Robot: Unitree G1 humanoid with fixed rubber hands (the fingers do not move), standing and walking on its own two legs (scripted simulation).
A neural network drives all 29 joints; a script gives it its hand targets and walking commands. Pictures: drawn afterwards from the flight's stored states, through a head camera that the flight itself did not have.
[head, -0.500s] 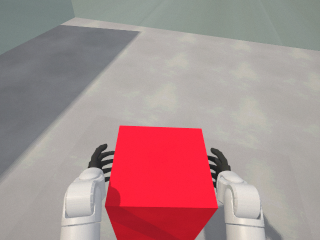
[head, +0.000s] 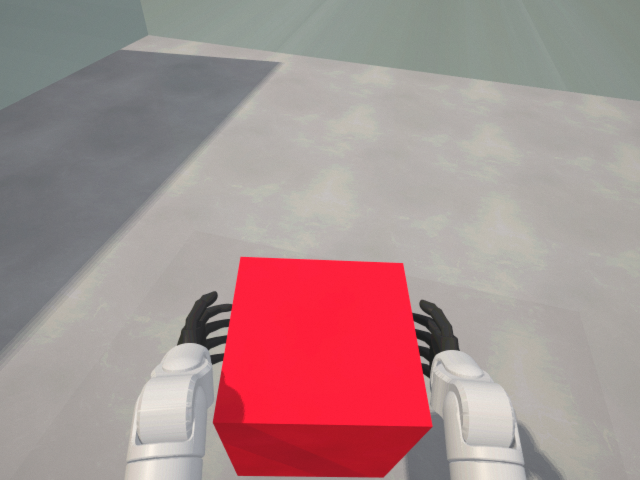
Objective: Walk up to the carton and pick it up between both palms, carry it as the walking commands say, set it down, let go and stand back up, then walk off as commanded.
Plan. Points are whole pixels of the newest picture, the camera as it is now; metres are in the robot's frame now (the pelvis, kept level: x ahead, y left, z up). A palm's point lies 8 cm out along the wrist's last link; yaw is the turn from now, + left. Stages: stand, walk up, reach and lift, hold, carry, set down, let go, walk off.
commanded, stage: carry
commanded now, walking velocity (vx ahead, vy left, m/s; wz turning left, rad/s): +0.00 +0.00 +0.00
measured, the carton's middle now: (316, 374) +0.29 +0.00 -0.02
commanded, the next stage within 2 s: hold in 1.00 s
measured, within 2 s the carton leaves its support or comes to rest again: neither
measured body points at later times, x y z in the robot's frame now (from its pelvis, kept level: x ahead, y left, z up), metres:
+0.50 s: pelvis -0.01 -0.01 +0.00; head -0.03 +0.00 +0.45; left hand +0.29 +0.14 +0.05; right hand +0.28 -0.17 +0.05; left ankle -0.06 +0.05 -0.73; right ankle +0.01 -0.13 -0.73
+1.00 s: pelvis -0.01 -0.01 +0.00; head -0.04 +0.00 +0.45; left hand +0.28 +0.13 +0.05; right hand +0.27 -0.17 +0.05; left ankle -0.06 +0.05 -0.73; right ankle +0.01 -0.13 -0.73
